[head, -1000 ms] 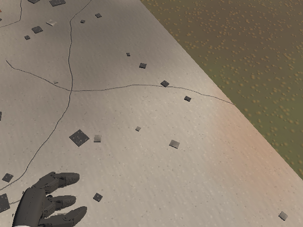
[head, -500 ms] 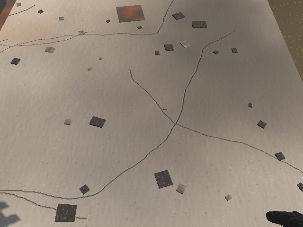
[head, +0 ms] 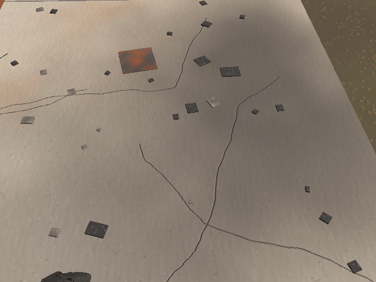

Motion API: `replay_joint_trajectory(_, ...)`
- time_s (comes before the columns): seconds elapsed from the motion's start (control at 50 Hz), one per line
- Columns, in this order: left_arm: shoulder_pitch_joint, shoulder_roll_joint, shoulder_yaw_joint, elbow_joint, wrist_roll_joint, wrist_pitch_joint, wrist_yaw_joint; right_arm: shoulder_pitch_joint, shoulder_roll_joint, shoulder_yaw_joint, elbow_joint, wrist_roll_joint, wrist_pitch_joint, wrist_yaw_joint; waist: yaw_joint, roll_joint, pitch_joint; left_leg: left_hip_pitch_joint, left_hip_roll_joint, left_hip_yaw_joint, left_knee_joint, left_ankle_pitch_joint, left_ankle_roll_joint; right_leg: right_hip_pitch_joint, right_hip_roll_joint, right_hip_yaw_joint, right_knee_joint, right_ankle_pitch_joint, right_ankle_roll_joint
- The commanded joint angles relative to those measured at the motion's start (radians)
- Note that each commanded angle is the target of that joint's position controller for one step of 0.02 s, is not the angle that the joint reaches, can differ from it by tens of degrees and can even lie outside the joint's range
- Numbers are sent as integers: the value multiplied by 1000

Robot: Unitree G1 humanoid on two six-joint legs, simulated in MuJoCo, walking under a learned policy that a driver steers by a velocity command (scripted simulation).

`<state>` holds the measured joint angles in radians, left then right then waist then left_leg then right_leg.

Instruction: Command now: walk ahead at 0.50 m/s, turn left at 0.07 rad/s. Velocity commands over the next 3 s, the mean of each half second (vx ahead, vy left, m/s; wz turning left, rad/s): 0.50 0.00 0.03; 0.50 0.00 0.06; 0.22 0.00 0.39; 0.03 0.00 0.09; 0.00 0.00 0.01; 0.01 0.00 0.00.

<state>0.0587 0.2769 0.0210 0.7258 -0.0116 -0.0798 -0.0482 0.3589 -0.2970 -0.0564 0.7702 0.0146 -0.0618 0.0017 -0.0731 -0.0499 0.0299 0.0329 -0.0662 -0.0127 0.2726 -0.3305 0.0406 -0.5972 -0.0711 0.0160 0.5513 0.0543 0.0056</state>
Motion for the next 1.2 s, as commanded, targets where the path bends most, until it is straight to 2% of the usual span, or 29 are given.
replay_joint_trajectory(0.02, -49, 118, 35, -78, 1, -22, -9, 14, -177, -50, -21, 4, 4, -10, 36, 135, 26, 15, 312, -137, 13, 483, 137, 31, 16, -7, -35, -91, -48)
replay_joint_trajectory(0.06, 164, 175, 68, -19, 7, -22, 4, -7, -163, -42, -23, -5, 16, -14, 147, 124, -117, -26, 233, -76, 280, 744, 91, 342, 68, -61, -45, -90, -99)
replay_joint_trajectory(0.08, 329, 241, 84, 7, 13, -18, 12, 19, -114, -19, -42, -25, 19, -19, 200, 17, -273, -208, 168, -31, 585, 499, 52, 638, -94, 121, -4, -43, -157)
replay_joint_trajectory(0.1, 375, 313, 99, 30, 15, -14, 5, 181, 0, 10, -50, -9, -2, -8, 119, -280, -399, -607, -25, -39, 943, -191, -26, 968, -310, 638, -137, -313, -334)
replay_joint_trajectory(0.12, 373, 208, 74, 23, -7, -15, 4, 105, -103, -6, -35, 8, -19, -4, 177, -169, -375, -727, 10, -161, 1041, -250, -18, 962, -299, 747, -254, -528, -309)
replay_joint_trajectory(0.14, 305, 171, 62, 15, -3, -15, 9, -13, -154, -22, -68, 29, -27, 0, 178, -98, -220, -791, 66, -131, 1048, -165, -7, 839, -274, 593, -270, -525, -263)
replay_joint_trajectory(0.16, 238, 158, 56, 5, 7, -13, 13, -78, -146, -17, -86, 21, -31, -5, 152, -8, -137, -766, 118, -92, 1003, -76, -2, 699, -238, 483, -282, -421, -238)
replay_joint_trajectory(0.18, 198, 139, 50, 2, 16, -13, 13, -107, -137, -20, -92, 3, -32, -8, 128, 8, -76, -740, 149, -83, 943, -19, -6, 585, -207, 404, -301, -299, -240)
replay_joint_trajectory(0.22, 175, 111, 41, 1, 25, -22, 14, -62, -108, -20, -78, -2, -19, -7, 80, -33, -75, -641, 181, -86, 878, 40, -13, 493, -161, 306, -344, -162, -237)
replay_joint_trajectory(0.3, 202, 145, 50, 33, 10, -30, 24, -111, -66, -8, -93, -14, 0, -11, 76, -10, -26, -691, 200, -57, 728, 127, -54, 450, -151, 188, -409, -20, -261)
replay_joint_trajectory(0.4, 257, 167, 53, 64, 1, -14, 38, -269, -30, 7, -126, -9, -18, 4, 131, -4, 9, -666, 172, -15, 414, 396, -63, 472, -94, 63, -424, 10, -208)
replay_joint_trajectory(0.52, 344, 188, 60, 120, -8, 19, 46, -411, -39, 7, -176, 3, -36, 38, 166, -10, 46, -683, 132, -3, 248, 360, -26, 639, -169, 83, -356, 54, -197)
replay_joint_trajectory(0.58, 314, 211, 70, 124, -11, 32, 55, -317, -82, -12, -157, -2, -39, 43, 92, -39, -19, -528, 86, 28, 211, 259, 21, 692, -176, 71, -223, 327, -166)
replay_joint_trajectory(0.6, 294, 203, 65, 120, -9, 38, 58, -184, -117, -33, -117, -5, -39, 37, 18, -27, -101, -339, 59, 55, 181, 284, 51, 658, -134, 33, -70, 445, -143)
replay_joint_trajectory(0.62, 291, 166, 48, 102, 5, 36, 60, -13, -171, -54, -75, -13, -35, 26, -52, 10, -236, -46, 146, -31, 229, 313, 101, 501, -88, 2, 164, 318, -111)
replay_joint_trajectory(0.64, 404, 56, 13, 72, 14, 16, 52, 86, -278, -80, -57, -27, -29, 19, -19, 239, -386, 358, 408, -480, 208, 181, 263, 82, 77, -44, 562, -154, -35)
replay_joint_trajectory(0.66, 381, 87, 16, 88, 3, -6, 45, 106, -198, -59, -51, -10, -25, 21, -40, 285, -438, 394, 461, -722, 68, 61, 302, -77, 120, 86, 707, -629, -33)
replay_joint_trajectory(0.68, 292, 169, 39, 61, -25, -21, 36, 33, -151, -40, -56, -4, -24, 19, -37, 216, -269, 269, 425, -586, 40, 4, 250, -164, 56, 102, 760, -585, -46)
replay_joint_trajectory(0.72, 195, 156, 40, 38, -16, -26, 36, -90, -101, -23, -67, -11, -23, 21, 19, 109, -91, -12, 343, -369, -23, 120, 206, -133, -29, 52, 656, -425, -43)
replay_joint_trajectory(0.8, 248, 97, 36, 58, 2, 15, 43, -143, -89, -21, -50, -15, -47, 25, 97, 136, -44, -221, 282, -204, -127, 300, 211, -2, -74, 44, 534, -307, 0)
replay_joint_trajectory(0.88, 100, 77, 29, 9, 16, 11, 46, -90, -120, -28, -8, -9, -44, 9, 64, 99, 5, -225, 246, -121, -154, 365, 199, -49, -67, 31, 285, -103, 29)
replay_joint_trajectory(1.0, -89, 72, 24, -45, 2, -15, 22, 19, -157, -40, 48, 11, -18, -8, 5, 104, 27, -157, 258, -146, -90, 294, 165, 38, 5, 30, -9, 31, 31)
replay_joint_trajectory(1.06, -60, 118, 41, -43, 13, -29, 17, 13, -165, -48, 58, 7, 3, -20, 42, 134, 10, -87, 271, -196, 34, 415, 123, 110, 29, 42, -80, -47, 0)
replay_joint_trajectory(1.1, 102, 172, 67, 0, 30, -38, 28, -5, -140, -41, 43, 2, 15, -25, 121, 129, -105, -127, 181, -161, 259, 549, 59, 375, 29, 15, -129, 60, -49)
replay_joint_trajectory(1.12, 238, 241, 83, 10, 51, -38, 37, -16, -80, -21, 1, -18, 15, -27, 168, 16, -269, -297, 95, -113, 537, 305, 9, 664, -146, 155, -44, 356, -108)
replay_joint_trajectory(1.14, 255, 282, 93, 13, 45, -16, 37, 180, 18, 8, 7, -11, 7, -24, 99, -268, -441, -618, -21, -48, 866, -362, -56, 983, -413, 473, -37, 479, -281)
replay_joint_trajectory(1.16, 249, 200, 75, -8, 31, 1, 37, 168, -93, -18, 25, 7, 10, -26, 132, -186, -463, -663, 27, -144, 982, -360, -66, 929, -375, 528, -98, 331, -277)
replay_joint_trajectory(1.18, 196, 146, 60, -16, 25, 9, 42, 68, -145, -37, 3, 21, 20, -30, 136, -118, -320, -726, 63, -116, 1013, -300, -72, 815, -336, 376, -119, 275, -241)
replay_joint_trajectory(1.2, 139, 127, 54, -13, 24, 15, 47, 18, -136, -40, -7, 17, 34, -38, 115, -65, -234, -724, 101, -83, 993, -240, -84, 690, -293, 287, -145, 265, -222)
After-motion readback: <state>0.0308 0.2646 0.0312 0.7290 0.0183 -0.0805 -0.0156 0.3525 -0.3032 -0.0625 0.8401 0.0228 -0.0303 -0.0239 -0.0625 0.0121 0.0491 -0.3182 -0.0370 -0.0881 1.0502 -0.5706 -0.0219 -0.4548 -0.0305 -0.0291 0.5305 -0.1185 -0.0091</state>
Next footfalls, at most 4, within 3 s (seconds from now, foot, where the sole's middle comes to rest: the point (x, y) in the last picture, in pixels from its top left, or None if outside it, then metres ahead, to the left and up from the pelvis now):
0.06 right None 0.23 -0.13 -0.77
0.62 left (152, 266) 0.53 0.10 -0.77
1.10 right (210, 192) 0.82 -0.14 -0.77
1.54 left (146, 204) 0.78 0.12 -0.77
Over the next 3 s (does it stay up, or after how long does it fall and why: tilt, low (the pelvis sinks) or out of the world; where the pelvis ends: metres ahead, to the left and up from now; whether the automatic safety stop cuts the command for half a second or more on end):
stays up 0.77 -0.01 0.00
